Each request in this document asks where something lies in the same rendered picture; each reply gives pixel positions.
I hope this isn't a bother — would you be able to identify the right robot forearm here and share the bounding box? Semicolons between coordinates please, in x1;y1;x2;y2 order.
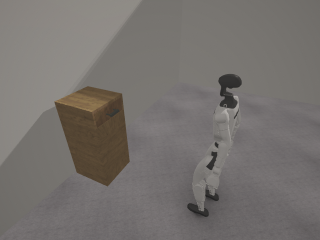
231;124;240;141

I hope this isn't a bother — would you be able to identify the right robot upper arm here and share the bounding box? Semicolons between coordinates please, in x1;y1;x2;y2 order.
233;96;242;126

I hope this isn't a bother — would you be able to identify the robot left foot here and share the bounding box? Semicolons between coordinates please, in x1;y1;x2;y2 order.
187;203;209;217

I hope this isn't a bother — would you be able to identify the cabinet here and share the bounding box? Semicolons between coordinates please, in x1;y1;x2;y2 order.
54;86;130;187

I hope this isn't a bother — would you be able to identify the right robot shin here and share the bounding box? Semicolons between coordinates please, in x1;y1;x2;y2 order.
205;175;215;196

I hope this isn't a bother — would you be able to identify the robot right hand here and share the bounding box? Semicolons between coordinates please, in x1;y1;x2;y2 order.
228;141;234;154

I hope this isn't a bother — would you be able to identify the robot left hand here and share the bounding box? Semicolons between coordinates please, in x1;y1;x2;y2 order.
206;174;220;190

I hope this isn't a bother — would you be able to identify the left robot upper arm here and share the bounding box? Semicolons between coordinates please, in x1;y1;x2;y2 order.
214;108;232;150

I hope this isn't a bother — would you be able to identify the drawer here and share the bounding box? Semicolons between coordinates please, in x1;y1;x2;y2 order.
94;97;123;128

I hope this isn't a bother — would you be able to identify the left robot forearm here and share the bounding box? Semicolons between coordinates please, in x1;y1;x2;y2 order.
211;142;229;177

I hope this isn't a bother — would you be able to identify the handle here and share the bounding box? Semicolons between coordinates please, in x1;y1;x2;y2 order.
106;109;119;117

